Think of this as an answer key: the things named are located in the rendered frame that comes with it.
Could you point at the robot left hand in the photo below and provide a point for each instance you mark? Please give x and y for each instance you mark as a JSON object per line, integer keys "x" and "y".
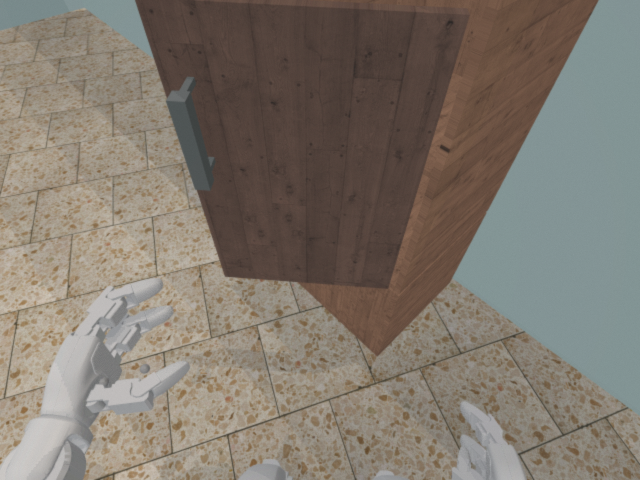
{"x": 72, "y": 388}

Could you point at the handle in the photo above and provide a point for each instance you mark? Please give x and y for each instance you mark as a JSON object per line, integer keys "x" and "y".
{"x": 184, "y": 117}

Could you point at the robot left forearm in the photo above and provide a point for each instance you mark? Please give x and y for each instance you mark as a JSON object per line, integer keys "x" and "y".
{"x": 53, "y": 448}

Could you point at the robot right hand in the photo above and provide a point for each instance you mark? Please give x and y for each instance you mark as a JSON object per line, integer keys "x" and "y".
{"x": 499, "y": 461}

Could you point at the cupboard door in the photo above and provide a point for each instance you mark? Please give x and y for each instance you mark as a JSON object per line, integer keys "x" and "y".
{"x": 320, "y": 116}

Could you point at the right robot shin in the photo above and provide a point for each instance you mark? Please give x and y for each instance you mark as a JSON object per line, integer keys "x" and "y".
{"x": 383, "y": 472}

